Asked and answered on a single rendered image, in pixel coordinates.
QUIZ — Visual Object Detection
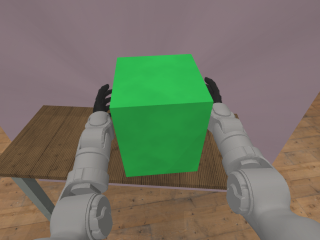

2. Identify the left robot forearm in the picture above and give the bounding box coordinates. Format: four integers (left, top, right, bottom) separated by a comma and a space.
50, 111, 115, 232

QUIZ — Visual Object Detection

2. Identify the right robot forearm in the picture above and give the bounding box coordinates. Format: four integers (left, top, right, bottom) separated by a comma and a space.
207, 102, 291, 204

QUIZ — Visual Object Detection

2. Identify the robot left upper arm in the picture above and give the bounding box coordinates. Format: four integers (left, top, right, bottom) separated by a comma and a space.
34, 192, 113, 240

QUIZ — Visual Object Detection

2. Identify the left robot hand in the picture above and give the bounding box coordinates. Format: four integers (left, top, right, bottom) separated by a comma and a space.
93, 84, 112, 117

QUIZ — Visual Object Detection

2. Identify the carton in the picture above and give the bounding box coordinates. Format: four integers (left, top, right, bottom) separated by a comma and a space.
109, 54, 214, 177

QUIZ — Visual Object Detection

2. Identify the right robot hand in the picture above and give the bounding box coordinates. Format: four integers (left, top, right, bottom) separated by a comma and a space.
204, 77, 222, 103

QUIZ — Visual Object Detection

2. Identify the table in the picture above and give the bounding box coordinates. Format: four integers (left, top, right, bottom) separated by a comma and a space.
0, 105, 239, 222

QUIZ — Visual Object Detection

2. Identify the robot right upper arm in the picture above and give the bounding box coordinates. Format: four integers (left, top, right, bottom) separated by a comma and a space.
226, 168, 320, 240

